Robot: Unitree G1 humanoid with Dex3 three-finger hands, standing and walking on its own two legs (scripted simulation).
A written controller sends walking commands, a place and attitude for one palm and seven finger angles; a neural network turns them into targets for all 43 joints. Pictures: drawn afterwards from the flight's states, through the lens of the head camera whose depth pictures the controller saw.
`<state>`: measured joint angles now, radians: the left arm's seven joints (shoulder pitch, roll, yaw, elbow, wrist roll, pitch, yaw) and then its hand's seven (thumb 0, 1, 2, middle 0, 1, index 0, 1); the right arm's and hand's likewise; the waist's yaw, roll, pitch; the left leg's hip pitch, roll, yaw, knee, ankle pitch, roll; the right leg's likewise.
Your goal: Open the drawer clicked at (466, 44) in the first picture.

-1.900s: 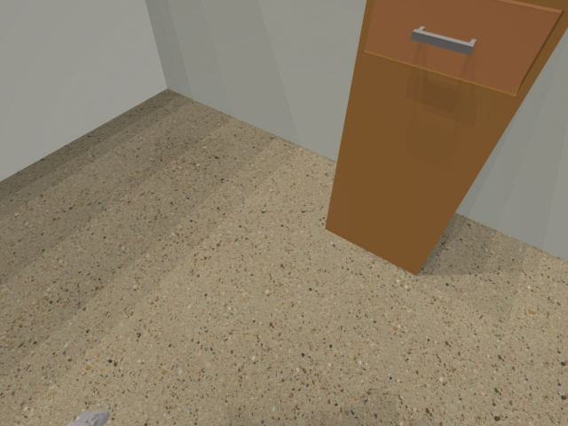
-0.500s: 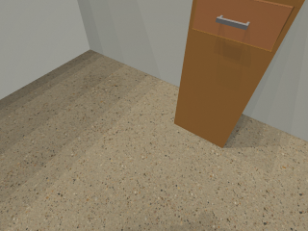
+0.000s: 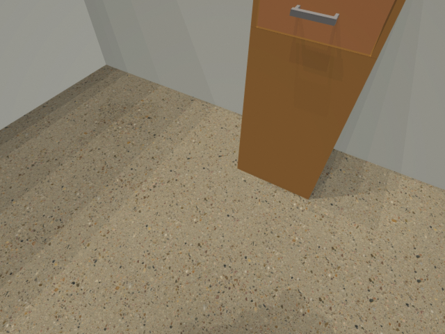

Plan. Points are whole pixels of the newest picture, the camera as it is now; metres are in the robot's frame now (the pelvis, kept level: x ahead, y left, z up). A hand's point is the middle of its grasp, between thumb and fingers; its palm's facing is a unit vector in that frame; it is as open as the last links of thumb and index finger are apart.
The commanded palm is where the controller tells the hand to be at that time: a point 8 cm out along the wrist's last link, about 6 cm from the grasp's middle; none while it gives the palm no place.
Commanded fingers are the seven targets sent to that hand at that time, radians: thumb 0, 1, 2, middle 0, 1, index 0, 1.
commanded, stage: turn to face it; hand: left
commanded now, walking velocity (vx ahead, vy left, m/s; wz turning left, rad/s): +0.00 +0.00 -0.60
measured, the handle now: (314, 14) +0.97 -0.21 +0.14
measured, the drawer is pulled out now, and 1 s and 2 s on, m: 0.00 0.00 0.00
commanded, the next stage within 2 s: take the last steps up to it in 0.66 s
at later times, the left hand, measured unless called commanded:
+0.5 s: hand out of the picture +0.06 +0.23 -0.18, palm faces -0.17 -0.96 -0.23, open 7.4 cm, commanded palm none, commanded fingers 0.00 0.90 0.90 -0.20 -0.30 -0.20 -0.30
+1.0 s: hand out of the picture +0.11 +0.16 -0.16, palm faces -0.40 -0.90 -0.20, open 7.4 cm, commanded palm none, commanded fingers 0.00 0.90 0.90 -0.20 -0.30 -0.20 -0.30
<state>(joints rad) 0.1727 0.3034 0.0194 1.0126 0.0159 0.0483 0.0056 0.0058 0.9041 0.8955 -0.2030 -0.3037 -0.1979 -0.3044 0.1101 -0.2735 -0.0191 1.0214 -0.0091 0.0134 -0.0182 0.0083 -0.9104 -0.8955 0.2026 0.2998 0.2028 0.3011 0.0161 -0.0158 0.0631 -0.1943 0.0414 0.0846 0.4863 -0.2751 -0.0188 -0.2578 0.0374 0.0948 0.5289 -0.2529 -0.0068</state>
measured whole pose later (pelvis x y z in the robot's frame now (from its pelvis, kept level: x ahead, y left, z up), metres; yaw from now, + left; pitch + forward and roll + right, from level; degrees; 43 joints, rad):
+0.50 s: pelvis -0.04 +0.04 +0.00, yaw -13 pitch +1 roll +0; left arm 0.21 0.27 0.09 0.91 0.03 0.08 0.00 0.01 0.90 0.90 -0.21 -0.30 -0.20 -0.30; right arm 0.14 -0.19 -0.04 0.89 -0.01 0.00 -0.03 0.01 -0.91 -0.90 0.20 0.30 0.20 0.30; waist 0.02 -0.07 0.07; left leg -0.25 0.00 0.05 0.54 -0.32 0.02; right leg -0.54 0.10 0.15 0.94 -0.38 0.04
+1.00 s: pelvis -0.03 +0.02 +0.00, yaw -24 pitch -1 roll -1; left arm 0.23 0.18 0.03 0.98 0.03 -0.01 0.01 0.00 0.90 0.90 -0.20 -0.30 -0.20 -0.30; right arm 0.31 -0.22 -0.05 1.04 -0.03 0.03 0.01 0.01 -0.91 -0.90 0.20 0.30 0.20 0.30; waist -0.03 0.01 0.02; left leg -0.42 0.10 0.10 0.91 -0.43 -0.04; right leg -0.16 -0.01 -0.02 0.48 -0.31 -0.01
